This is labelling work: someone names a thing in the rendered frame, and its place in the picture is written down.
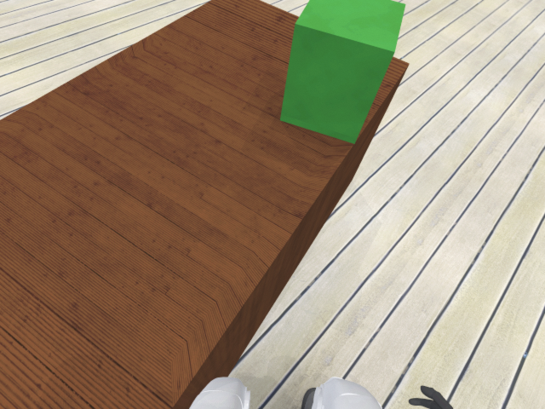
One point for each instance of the robot thigh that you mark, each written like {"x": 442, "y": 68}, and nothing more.
{"x": 343, "y": 394}
{"x": 223, "y": 393}

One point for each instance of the left robot thigh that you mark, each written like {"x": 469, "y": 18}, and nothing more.
{"x": 223, "y": 393}

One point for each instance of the right robot thigh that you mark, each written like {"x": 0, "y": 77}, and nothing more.
{"x": 343, "y": 394}

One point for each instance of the carton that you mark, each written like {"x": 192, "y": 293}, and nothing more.
{"x": 340, "y": 52}

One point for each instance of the pedestal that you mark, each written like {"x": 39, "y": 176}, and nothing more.
{"x": 153, "y": 208}

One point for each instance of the right robot hand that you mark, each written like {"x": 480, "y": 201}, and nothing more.
{"x": 438, "y": 402}

